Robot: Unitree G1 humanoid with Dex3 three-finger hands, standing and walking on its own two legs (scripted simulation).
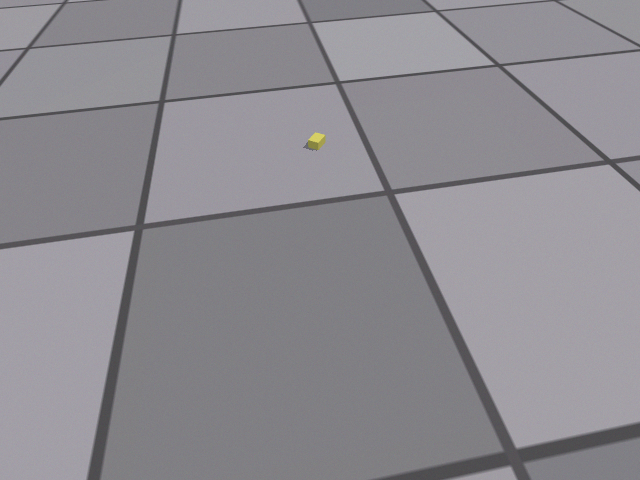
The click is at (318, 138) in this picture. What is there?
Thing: small box
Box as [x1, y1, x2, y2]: [308, 132, 325, 149]
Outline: 315,132 308,139 308,146 318,149 325,141 324,135
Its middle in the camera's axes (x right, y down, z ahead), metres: +0.00 -0.58 +2.18
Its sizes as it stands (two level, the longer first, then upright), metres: 0.087 0.064 0.047
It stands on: the floor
